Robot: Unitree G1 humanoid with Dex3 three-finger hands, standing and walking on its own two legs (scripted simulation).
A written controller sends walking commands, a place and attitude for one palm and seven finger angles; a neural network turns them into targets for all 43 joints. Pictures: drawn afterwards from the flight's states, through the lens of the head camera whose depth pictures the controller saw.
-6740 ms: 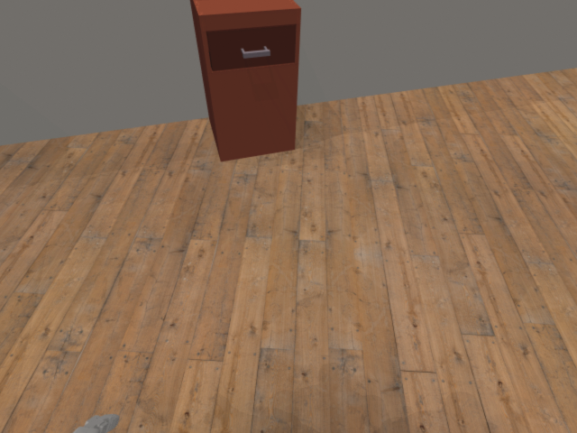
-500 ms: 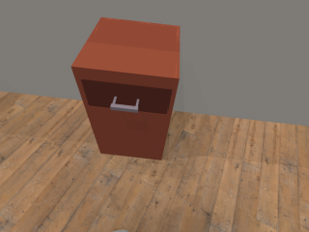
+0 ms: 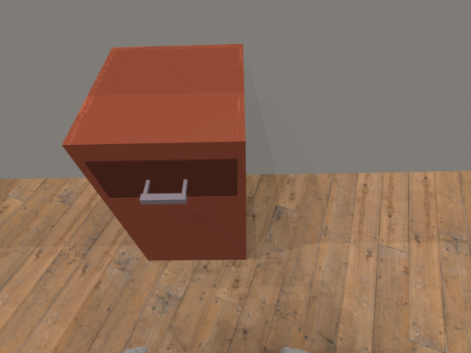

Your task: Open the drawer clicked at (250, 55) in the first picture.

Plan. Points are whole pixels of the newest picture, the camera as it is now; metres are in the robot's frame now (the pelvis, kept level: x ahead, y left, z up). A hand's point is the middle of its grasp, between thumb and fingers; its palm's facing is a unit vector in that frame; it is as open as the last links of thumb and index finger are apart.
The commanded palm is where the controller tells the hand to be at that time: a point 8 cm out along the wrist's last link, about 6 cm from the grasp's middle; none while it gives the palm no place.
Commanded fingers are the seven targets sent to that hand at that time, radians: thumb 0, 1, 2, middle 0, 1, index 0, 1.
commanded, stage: come to a stop and stand still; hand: left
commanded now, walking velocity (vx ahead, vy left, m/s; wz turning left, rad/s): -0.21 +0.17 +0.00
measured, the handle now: (165, 191) +0.52 +0.21 -0.16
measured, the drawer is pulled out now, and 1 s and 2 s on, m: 0.00 0.00 0.00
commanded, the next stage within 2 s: look again from close up in 1.06 s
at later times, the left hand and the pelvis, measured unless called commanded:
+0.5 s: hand out of the picture -0.03 +0.24 -0.16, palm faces +0.06 -0.98 -0.19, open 7.4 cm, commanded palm none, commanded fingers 0.00 0.90 0.90 -0.20 -0.30 -0.20 -0.30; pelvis -0.04 +0.05 +0.02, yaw -1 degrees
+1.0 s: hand out of the picture +0.02 +0.17 -0.18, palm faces +0.01 -0.98 -0.20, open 7.3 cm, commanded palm none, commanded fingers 0.00 0.90 0.90 -0.20 -0.30 -0.20 -0.30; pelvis -0.03 -0.01 +0.00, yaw -1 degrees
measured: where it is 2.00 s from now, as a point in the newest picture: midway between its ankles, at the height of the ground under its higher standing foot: outside the picture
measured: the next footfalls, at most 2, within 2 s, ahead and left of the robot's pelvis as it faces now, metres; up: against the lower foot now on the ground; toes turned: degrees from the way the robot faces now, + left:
left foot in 0.30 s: -0.03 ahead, +0.16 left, +0.00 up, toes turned +1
right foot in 0.68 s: +0.00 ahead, -0.04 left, +0.00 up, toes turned +1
